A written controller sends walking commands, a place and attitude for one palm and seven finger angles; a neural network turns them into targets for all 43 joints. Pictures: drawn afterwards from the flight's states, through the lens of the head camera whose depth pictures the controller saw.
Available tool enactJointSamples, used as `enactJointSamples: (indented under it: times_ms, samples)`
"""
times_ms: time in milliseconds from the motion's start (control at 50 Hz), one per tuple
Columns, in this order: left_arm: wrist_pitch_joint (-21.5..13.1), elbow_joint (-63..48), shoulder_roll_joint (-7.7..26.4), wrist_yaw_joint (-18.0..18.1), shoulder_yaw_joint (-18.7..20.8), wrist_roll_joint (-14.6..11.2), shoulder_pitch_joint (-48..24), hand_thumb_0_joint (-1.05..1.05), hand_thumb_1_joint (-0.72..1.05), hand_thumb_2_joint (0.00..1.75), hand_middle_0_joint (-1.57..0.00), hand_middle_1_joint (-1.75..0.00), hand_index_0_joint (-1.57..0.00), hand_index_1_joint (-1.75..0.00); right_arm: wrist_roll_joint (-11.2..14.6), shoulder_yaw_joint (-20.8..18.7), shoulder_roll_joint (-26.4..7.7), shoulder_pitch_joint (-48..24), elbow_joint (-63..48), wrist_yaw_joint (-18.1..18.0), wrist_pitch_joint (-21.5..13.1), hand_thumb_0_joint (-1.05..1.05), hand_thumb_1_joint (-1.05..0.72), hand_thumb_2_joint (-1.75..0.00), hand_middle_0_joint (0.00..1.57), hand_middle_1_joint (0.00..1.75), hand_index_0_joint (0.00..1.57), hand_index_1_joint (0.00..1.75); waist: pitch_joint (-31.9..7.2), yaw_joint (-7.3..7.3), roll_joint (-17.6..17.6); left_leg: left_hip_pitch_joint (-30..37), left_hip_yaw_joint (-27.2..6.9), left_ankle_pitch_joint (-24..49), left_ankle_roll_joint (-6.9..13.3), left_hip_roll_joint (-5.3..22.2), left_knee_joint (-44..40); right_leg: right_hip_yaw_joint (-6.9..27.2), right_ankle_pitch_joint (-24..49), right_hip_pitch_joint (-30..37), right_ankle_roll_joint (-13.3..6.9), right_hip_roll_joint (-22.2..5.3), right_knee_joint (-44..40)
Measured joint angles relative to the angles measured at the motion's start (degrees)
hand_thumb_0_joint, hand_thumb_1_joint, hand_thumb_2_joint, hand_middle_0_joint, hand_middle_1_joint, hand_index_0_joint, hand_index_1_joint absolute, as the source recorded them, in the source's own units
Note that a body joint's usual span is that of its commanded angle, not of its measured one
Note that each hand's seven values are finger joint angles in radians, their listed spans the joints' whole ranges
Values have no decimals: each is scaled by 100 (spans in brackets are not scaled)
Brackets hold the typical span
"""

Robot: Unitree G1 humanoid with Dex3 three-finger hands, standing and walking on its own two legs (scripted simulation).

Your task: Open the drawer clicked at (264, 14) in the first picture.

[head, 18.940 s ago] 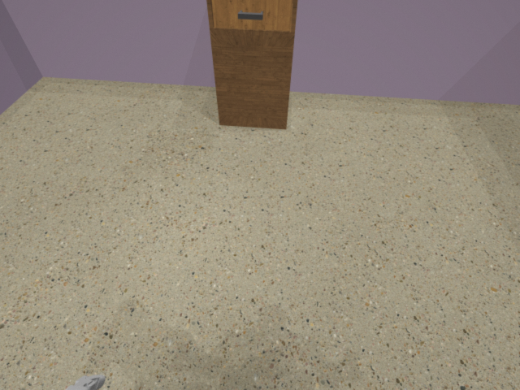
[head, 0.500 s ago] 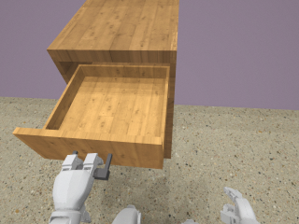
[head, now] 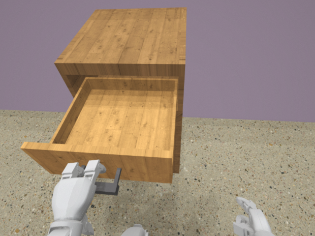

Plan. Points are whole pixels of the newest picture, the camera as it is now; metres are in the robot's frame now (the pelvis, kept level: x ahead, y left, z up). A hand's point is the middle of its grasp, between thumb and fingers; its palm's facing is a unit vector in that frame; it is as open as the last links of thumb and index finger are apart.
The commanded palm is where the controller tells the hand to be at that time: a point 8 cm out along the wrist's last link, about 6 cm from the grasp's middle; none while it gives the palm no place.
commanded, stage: lift the hand off the handle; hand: left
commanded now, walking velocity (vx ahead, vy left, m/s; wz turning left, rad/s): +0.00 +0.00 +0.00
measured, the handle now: (97, 179) +0.27 +0.19 -0.01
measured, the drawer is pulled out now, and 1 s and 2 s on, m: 0.30 0.30 0.30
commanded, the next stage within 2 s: draw the hand back to the body in 1.78 s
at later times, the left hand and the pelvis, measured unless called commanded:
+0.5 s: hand (83, 190) +0.22 +0.20 +0.04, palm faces +0.06 -0.14 -0.99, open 13.9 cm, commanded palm +0.19 +0.19 +0.10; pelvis +0.01 +0.00 +0.01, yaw +0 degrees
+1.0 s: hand (72, 187) +0.21 +0.20 +0.08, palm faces +0.05 -0.15 -0.99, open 13.9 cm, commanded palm +0.19 +0.20 +0.14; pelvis +0.01 +0.00 +0.03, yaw +0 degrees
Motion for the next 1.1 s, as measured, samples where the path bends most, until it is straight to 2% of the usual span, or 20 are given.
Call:
enactJointSamples:
  times_ms: [120, 220, 360, 460, 560, 740, 1100]
  samples:
    - [208, -114, -11, -203, -16, -115, -34, -1, -49, 30, -33, -120, -32, -120, 44, 26, -3, 35, -17, 20, -12, 1, -91, -89, 20, 30, 20, 30, 35, 45, 28, 217, 1, 50, 24, -35, -176, -4, 54, 228, 25, -29, -190]
    - [117, -291, 5, -417, -114, -130, 46, -1, -49, 30, -32, -120, -32, -120, 47, 80, 41, 63, -82, 51, -44, 1, -91, -89, 20, 30, 20, 30, 60, 65, 21, 396, 19, 93, 36, -45, -340, 11, 112, 406, 40, -37, -367]
    - [25, -551, 22, -418, -173, -38, 112, -1, -49, 30, -32, -120, -32, -120, 21, 77, 80, 39, -171, 165, -51, 1, -91, -89, 20, 30, 20, 30, 71, 108, 46, 451, 35, 70, 39, -34, -359, 29, 114, 465, 47, -26, -416]
    - [137, -692, 27, -442, -127, -75, 176, -1, -49, 30, -32, -120, -32, -120, 52, 93, 85, 22, -165, 186, -33, 1, -91, -89, 20, 30, 20, 30, 72, 133, 56, 547, 53, 62, 41, -32, -410, 48, 114, 552, 52, -24, -466]
    - [234, -811, 74, -620, -105, -181, 224, -1, -49, 30, -32, -120, -32, -120, 82, 101, 66, 38, -149, 171, -52, 1, -91, -89, 20, 30, 20, 30, 91, 150, 64, 722, 54, 104, 37, -37, -554, 46, 158, 726, 51, -25, -611]
    - [37, -1119, 240, -816, 41, -264, 435, -1, -49, 30, -32, -120, -32, -120, 82, 94, 17, 41, -177, 170, -93, 1, -91, -89, 20, 30, 20, 30, 144, 163, 52, 946, 66, 176, 23, -28, -753, 57, 235, 934, 42, -12, -799]
    - [3, -1511, 393, -1173, 260, -508, 482, -1, -49, 30, -32, -120, -32, -120, 139, 93, 0, 65, -132, 126, -113, 1, -91, -89, 20, 30, 20, 30, 233, 191, 101, 1273, 58, 330, 42, -46, -1081, 46, 407, 1274, 65, -20, -1158]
